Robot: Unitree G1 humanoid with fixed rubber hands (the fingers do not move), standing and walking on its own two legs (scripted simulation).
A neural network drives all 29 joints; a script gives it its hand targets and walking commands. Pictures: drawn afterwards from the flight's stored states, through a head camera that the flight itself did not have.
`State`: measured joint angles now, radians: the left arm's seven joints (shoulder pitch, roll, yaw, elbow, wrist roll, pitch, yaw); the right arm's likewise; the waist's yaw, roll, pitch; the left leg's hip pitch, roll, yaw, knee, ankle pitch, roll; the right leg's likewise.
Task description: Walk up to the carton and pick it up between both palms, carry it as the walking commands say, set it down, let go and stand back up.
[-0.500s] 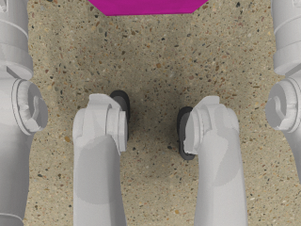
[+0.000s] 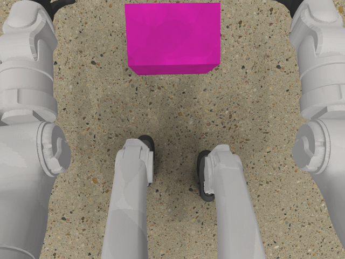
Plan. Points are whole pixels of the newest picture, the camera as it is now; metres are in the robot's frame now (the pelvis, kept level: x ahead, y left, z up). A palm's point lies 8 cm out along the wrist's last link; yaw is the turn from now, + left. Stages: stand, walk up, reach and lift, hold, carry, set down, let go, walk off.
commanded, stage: set down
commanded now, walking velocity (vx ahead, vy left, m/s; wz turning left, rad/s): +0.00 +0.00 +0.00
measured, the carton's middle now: (172, 44) +0.57 +0.04 -0.43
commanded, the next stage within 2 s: let go in 0.50 s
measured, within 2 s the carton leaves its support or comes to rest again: neither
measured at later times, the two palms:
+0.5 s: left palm out of the picture +0.52 +0.28 +0.02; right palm out of the picture +0.56 -0.17 +0.03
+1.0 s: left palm out of the picture +0.38 +0.28 +0.09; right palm out of the picture +0.43 -0.19 +0.10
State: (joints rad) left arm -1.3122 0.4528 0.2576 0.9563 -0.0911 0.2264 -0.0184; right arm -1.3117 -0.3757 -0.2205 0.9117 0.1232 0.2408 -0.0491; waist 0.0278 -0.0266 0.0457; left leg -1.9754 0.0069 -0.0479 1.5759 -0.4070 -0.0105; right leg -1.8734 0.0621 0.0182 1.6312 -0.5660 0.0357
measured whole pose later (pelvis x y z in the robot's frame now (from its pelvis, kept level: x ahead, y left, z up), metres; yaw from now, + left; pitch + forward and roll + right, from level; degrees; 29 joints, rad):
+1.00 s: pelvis +0.06 +0.01 +0.19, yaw +3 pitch +30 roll -1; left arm -0.43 0.30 0.18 0.61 -0.03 0.12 -0.10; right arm -0.42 -0.23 -0.17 0.58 0.00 0.13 0.04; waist 0.03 -0.01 -0.02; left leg -1.05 0.00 -0.03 0.75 -0.22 0.00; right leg -0.96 0.02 0.04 0.78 -0.34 0.03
